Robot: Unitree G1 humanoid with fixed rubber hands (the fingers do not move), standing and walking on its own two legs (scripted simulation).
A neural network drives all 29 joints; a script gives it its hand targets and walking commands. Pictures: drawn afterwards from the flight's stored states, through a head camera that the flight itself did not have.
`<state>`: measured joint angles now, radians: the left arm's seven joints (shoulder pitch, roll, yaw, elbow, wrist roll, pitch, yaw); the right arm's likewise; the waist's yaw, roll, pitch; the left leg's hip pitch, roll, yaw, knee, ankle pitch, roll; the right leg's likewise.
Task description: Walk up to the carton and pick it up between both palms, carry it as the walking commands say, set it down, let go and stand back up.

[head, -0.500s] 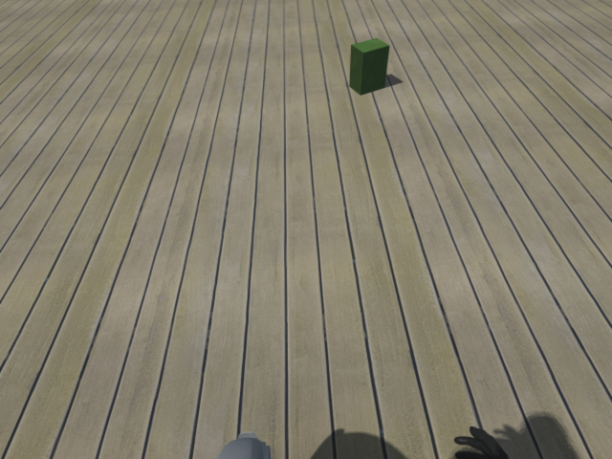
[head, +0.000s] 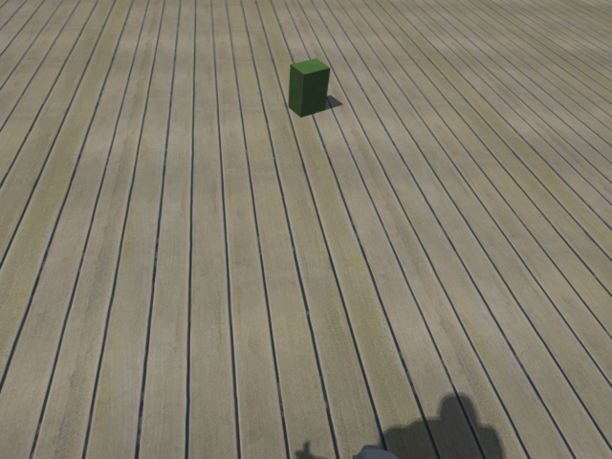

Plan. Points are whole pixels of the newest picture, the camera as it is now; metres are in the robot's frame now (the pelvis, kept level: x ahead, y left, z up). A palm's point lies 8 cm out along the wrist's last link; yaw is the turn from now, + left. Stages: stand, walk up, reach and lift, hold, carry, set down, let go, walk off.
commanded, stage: walk up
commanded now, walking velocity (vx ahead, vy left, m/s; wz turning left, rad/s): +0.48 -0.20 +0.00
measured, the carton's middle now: (308, 88) +2.27 -0.19 -0.65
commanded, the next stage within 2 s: none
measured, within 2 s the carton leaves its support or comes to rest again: neither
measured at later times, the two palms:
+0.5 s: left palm out of the picture +0.17 +0.16 -0.12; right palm (471, 342) +0.35 -0.32 -0.14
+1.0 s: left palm (185, 257) +0.55 +0.22 -0.15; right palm (440, 303) +0.41 -0.27 -0.11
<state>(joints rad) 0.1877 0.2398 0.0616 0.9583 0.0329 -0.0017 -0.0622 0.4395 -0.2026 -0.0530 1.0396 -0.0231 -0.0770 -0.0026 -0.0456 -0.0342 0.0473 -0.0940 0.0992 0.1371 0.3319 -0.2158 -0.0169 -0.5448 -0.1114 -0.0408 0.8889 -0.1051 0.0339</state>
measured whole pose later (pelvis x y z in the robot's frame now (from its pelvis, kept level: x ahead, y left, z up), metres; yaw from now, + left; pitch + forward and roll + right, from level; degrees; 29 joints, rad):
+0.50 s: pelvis +0.24 -0.08 +0.00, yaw -1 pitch +0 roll +1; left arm 0.45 0.18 0.04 1.05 0.02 -0.10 0.00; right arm 0.15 -0.24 -0.07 0.92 -0.03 0.00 0.05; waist 0.06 0.05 0.03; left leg -0.60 0.13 0.07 0.93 -0.08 -0.06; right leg -0.05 -0.06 -0.12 0.30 -0.24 0.00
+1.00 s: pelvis +0.48 -0.03 +0.00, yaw -1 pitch -1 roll -3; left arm 0.19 0.24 0.06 1.00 0.03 0.00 -0.05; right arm 0.43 -0.19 -0.05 1.07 -0.02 -0.08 0.00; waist -0.04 -0.04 0.05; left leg -0.11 0.09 0.15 0.34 -0.21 0.01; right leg -0.57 -0.12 -0.04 0.98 -0.09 0.04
